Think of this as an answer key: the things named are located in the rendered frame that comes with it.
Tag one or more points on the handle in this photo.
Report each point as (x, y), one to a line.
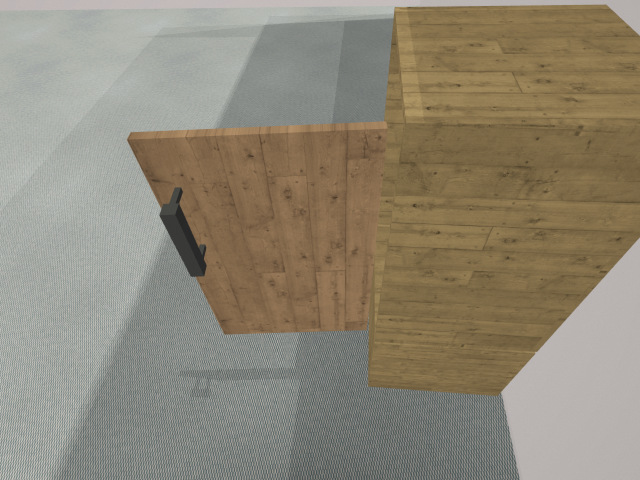
(177, 226)

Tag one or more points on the cupboard door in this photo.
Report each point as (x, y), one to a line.
(288, 214)

